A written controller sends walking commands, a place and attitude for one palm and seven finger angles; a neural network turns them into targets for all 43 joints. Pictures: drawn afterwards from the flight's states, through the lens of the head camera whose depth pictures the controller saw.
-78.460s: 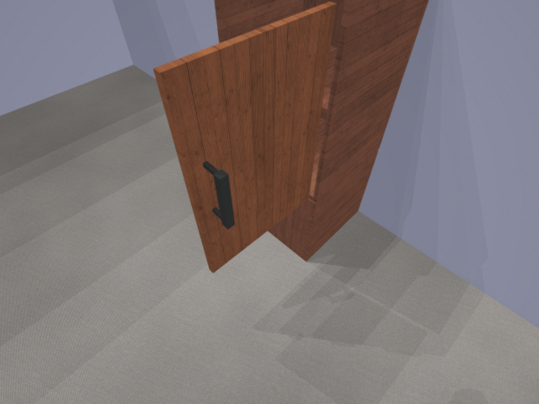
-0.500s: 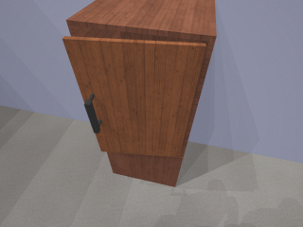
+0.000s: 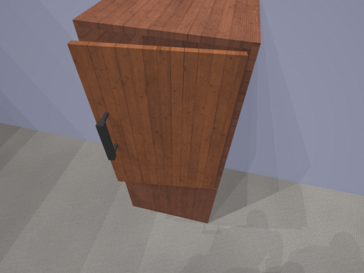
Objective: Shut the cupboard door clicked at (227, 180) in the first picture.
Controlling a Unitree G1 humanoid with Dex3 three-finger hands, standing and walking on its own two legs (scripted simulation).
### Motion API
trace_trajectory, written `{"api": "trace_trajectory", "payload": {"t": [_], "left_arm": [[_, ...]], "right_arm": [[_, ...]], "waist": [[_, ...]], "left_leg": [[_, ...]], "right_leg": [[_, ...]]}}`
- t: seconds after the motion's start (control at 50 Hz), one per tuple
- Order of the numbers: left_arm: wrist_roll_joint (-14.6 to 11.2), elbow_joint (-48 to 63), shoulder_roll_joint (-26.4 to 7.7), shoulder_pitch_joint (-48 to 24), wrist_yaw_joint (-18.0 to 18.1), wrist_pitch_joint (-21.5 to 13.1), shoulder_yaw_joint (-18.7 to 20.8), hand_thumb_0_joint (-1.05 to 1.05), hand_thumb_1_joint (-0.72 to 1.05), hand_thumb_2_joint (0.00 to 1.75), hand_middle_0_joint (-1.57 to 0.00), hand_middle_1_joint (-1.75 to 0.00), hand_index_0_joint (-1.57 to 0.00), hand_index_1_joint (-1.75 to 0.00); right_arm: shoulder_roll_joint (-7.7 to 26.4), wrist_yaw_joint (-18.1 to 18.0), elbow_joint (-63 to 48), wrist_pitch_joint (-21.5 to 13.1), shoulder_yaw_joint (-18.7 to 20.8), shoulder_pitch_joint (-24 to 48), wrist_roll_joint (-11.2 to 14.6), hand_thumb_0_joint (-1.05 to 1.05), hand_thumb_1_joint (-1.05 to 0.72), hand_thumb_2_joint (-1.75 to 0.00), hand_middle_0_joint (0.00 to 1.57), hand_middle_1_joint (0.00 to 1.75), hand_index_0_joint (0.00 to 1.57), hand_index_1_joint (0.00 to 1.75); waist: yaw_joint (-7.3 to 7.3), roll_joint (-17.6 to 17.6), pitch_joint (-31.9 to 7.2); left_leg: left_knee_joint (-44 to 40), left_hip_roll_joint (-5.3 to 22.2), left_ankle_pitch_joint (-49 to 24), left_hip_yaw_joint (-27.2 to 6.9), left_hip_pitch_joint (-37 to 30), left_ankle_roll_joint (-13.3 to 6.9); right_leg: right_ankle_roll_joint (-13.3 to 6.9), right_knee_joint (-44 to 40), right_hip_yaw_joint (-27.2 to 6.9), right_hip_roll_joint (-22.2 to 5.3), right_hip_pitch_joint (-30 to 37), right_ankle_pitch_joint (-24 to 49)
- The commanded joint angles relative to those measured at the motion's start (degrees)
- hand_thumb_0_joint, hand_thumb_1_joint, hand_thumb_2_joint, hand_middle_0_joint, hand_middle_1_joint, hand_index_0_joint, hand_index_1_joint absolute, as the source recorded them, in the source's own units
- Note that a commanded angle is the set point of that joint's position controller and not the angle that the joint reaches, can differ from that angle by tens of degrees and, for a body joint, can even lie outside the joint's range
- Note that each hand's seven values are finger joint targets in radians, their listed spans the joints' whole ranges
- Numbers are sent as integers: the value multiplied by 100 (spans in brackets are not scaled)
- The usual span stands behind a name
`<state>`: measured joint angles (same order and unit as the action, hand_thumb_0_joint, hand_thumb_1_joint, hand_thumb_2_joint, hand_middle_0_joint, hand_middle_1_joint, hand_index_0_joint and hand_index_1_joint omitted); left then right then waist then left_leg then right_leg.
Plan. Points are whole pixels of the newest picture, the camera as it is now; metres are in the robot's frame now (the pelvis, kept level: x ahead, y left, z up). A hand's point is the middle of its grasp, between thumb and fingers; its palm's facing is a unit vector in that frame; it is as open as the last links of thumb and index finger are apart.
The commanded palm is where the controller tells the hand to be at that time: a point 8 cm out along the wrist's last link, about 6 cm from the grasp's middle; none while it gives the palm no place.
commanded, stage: look again from close up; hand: left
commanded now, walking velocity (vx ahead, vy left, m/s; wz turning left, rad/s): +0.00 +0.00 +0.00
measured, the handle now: (109, 137) +0.49 +0.26 -0.03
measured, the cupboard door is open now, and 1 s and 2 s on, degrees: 8 8 8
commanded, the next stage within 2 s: raise the hand and make a fist in 0.18 s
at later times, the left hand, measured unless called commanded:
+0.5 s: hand (105, 250) +0.18 +0.18 -0.05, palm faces +0.18 -0.98 -0.12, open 7.0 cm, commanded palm +0.10 +0.21 -0.07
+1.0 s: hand (117, 260) +0.16 +0.15 -0.06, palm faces -0.07 -1.00 -0.02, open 4.7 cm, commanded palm +0.13 +0.22 -0.05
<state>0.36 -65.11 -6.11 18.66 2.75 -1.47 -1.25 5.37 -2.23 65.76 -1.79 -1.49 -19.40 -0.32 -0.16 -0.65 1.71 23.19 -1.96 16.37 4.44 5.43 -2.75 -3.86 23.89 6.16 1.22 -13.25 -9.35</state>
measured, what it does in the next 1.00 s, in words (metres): lowers itself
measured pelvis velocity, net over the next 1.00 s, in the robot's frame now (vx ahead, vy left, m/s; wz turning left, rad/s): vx -0.03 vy -0.01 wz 0.05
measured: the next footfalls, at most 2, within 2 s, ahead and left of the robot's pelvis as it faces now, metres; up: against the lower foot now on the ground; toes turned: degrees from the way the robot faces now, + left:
none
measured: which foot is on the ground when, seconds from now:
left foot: down 0.00-1.00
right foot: down 0.00-1.00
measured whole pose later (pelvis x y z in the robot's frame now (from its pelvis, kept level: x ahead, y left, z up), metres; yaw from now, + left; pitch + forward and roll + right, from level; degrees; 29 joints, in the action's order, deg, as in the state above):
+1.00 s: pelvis -0.03 -0.01 -0.12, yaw +3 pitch +17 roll -2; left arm -13.1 8.5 -12.2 26.0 -15.9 -23.7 1.6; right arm 10.2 -1.0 26.6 -9.5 -3.1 -9.7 1.6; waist -2.4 1.3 -7.5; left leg 74.3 -0.6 36.1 1.0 55.2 -2.8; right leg -5.6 68.8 10.9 -1.6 -60.0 -26.2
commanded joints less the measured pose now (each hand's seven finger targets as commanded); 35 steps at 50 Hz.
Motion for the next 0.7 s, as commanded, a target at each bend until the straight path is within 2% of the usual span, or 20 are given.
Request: {"api": "trace_trajectory", "payload": {"t": [0.0,0.24,0.26,0.28,0.3,0.32,0.34,0.36,0.38,0.4,0.42,0.44,0.48,0.5,0.52,0.54,0.56,0.6,0.64,0.68], "left_arm": [[-2,168,-369,430,-6,-92,66,0,90,90,-20,-30,-20,-30],[3,192,-397,439,-9,-81,76,0,90,90,-20,-30,-20,-30],[98,-51,-800,855,204,-155,144,0,90,90,-20,-30,-20,-30],[-899,9406,-3181,-4258,101,-1617,1423,0,90,90,-20,-30,-20,-30],[-839,8041,-1122,-1007,225,-1186,50,0,90,90,-22,-32,-22,-32],[-1039,7173,-119,97,389,-252,-260,0,90,90,-24,-34,-24,-34],[-1011,6234,446,327,381,33,-807,0,90,90,-25,-36,-25,-36],[-1131,6652,417,-116,364,-215,-886,0,90,90,-27,-38,-27,-38],[-1050,6587,99,-180,356,-538,-659,0,90,90,-29,-40,-29,-40],[-961,6335,125,-42,288,-834,-633,0,90,90,-31,-42,-31,-42],[-924,6069,140,150,142,-1167,-502,0,90,90,-33,-44,-33,-44],[-984,5842,265,704,-76,-1551,-459,0,90,90,-35,-46,-35,-46],[-1242,5756,203,1913,-674,-2435,-62,0,90,90,-38,-50,-38,-50],[-1376,5862,64,2265,-1015,-2895,182,0,90,90,-40,-52,-40,-52],[-1378,5766,-317,2474,-1343,-3310,610,0,90,90,-42,-54,-42,-54],[-1300,6046,-564,2244,-1633,-3780,732,0,90,90,-44,-56,-44,-56],[-1219,6059,-820,2267,-1687,-3918,973,0,90,90,-46,-58,-46,-58],[-1116,6505,-786,2162,-1646,-3687,835,0,90,90,-49,-62,-49,-62],[-1125,7260,-817,1651,-1449,-3370,730,0,90,90,-53,-66,-53,-66],[-1184,8042,-877,1167,-1231,-3344,773,0,90,90,-57,-70,-57,-70]], "right_arm": [[433,-2,-10,-2,93,-580,-15,0,-90,-90,20,30,20,30],[503,-13,-38,-21,96,-454,-18,0,-90,-90,20,30,20,30],[768,26,-470,-90,156,279,30,0,-90,-90,20,30,20,30],[2224,-572,-2634,-1158,329,-165,15,0,-90,-90,20,30,20,30],[1329,-516,-2431,-1541,16,410,203,0,-90,-90,20,30,20,30],[1280,-459,-2361,-1681,115,613,250,0,-90,-90,20,30,20,30],[1249,-363,-2175,-1838,79,612,407,0,-90,-90,20,30,20,30],[1539,-288,-2509,-1980,196,578,363,0,-90,-90,20,30,20,30],[1664,-259,-2662,-2083,292,521,284,0,-90,-90,20,30,20,30],[1689,-203,-2827,-2139,358,503,178,0,-90,-90,20,30,20,30],[1656,-121,-3075,-2205,441,554,151,0,-90,-90,20,30,20,30],[1586,-33,-3271,-2260,477,635,97,0,-90,-90,20,30,20,30],[1547,176,-3654,-2227,589,802,41,0,-90,-90,20,30,20,30],[1542,276,-3834,-2113,631,927,25,0,-90,-90,20,30,20,30],[1561,398,-3926,-1953,698,937,11,0,-90,-90,20,30,20,30],[1560,481,-4106,-1822,720,1138,-22,0,-90,-90,20,30,20,30],[1535,483,-4287,-1688,768,1294,-7,0,-90,-90,20,30,20,30],[1487,467,-4655,-1420,742,1485,42,0,-90,-90,20,30,20,30],[1494,409,-4919,-1195,703,1462,72,0,-90,-90,20,30,20,30],[1425,325,-4966,-1119,666,1174,67,0,-90,-90,20,30,20,30]], "waist": [[26,19,427],[1,72,374],[-233,-45,338],[1006,739,-2103],[276,2157,-2837],[230,1639,-1757],[251,583,-349],[421,114,343],[508,-481,331],[544,-1171,339],[410,-1181,161],[178,-1478,-153],[-193,-1707,-727],[-308,-1556,-938],[-408,-919,-1083],[-366,-554,-1123],[-453,-355,-1211],[-557,223,-1380],[-462,586,-1578],[-262,664,-1973]], "left_leg": [[-620,718,-285,-655,862,32],[-686,759,-520,-702,758,26],[427,798,-996,-290,906,198],[-35,600,-2230,-422,-575,38],[100,386,-2540,-285,-505,96],[-85,473,-2484,-514,188,395],[-25,375,-1373,-655,955,348],[188,310,-329,-873,1461,234],[463,237,264,-958,1799,166],[810,156,602,-972,2172,136],[1140,48,607,-886,2417,182],[1487,11,633,-823,2760,235],[2093,-48,574,-630,3462,340],[2374,-109,531,-526,3756,397],[2625,-147,385,-476,3901,484],[2949,-163,299,-449,4179,480],[3159,-185,306,-370,4504,381],[3223,-196,331,-302,4683,291],[3205,-136,414,-406,4604,264],[3446,-44,326,-533,4533,193]], "right_leg": [[-3,-516,-1099,-857,460,224],[22,-452,-995,-838,578,538],[308,79,-1097,-1096,416,3471],[381,446,-928,-424,497,1549],[108,446,-648,-3,378,430],[144,827,-215,13,198,-109],[196,765,-191,-62,-522,-493],[237,542,-219,-190,-784,-619],[277,523,-262,-271,-1102,-1103],[288,595,-300,-302,-1543,-1640],[247,803,-339,-352,-1732,-1898],[225,1127,-379,-377,-1843,-2158],[173,1667,-484,-387,-1808,-2180],[139,1909,-623,-423,-1682,-1899],[38,2211,-774,-477,-1574,-1495],[-3,2567,-834,-491,-1726,-1182],[-4,2792,-985,-491,-1812,-1058],[-35,3088,-1054,-413,-2055,-1109],[-41,3268,-958,-299,-2388,-1285],[21,3349,-926,-239,-2576,-1170]]}}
